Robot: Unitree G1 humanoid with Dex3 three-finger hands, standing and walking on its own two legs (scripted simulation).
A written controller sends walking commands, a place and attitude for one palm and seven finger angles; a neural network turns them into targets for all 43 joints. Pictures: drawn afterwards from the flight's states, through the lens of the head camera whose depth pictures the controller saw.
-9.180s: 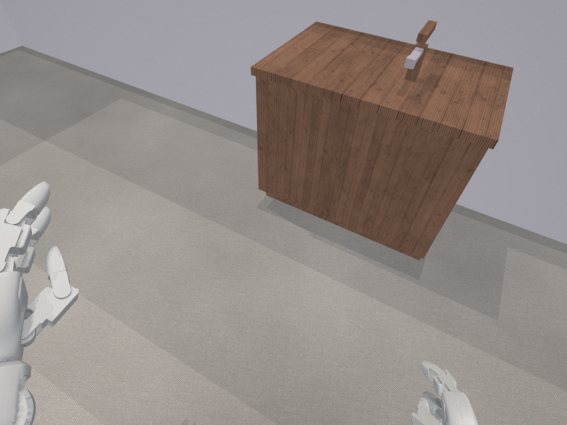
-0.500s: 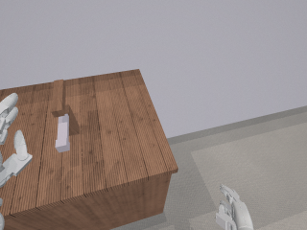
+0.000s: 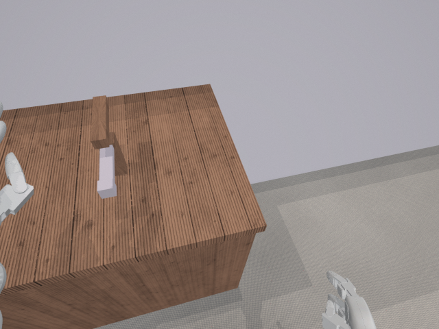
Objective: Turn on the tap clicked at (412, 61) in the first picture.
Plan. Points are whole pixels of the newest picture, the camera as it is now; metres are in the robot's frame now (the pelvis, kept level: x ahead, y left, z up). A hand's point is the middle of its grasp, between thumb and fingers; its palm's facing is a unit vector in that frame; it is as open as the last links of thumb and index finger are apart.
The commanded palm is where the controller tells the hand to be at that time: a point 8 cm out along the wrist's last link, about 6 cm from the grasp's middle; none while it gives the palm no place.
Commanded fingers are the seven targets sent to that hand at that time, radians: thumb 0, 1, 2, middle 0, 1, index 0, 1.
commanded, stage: come to a stop and stand still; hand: left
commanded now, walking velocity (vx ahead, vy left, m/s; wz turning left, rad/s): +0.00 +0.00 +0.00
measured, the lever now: (107, 188) +0.34 +0.26 +0.03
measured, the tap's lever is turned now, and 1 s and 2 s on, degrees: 0 0 0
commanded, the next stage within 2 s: look again from close up in 0.56 s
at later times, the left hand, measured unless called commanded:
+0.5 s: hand (28, 199) +0.24 +0.29 +0.15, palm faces +0.38 -0.86 -0.34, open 7.4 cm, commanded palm +0.17 +0.32 +0.17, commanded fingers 0.00 0.90 0.90 -0.20 -0.30 -0.20 -0.30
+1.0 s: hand (30, 207) +0.23 +0.29 +0.15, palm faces +0.38 -0.85 -0.36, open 7.4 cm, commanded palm +0.17 +0.32 +0.17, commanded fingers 0.00 0.90 0.90 -0.20 -0.30 -0.20 -0.30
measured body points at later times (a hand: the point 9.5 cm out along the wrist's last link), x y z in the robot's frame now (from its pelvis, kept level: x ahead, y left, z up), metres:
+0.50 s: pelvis +0.02 +0.04 +0.00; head +0.05 +0.08 +0.45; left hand +0.21 +0.34 +0.17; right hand +0.21 -0.17 -0.06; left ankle +0.03 +0.10 -0.74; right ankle +0.02 -0.12 -0.74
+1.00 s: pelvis +0.01 +0.03 +0.00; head +0.04 +0.06 +0.45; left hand +0.20 +0.33 +0.17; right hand +0.19 -0.19 -0.07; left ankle +0.03 +0.10 -0.74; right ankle +0.02 -0.12 -0.74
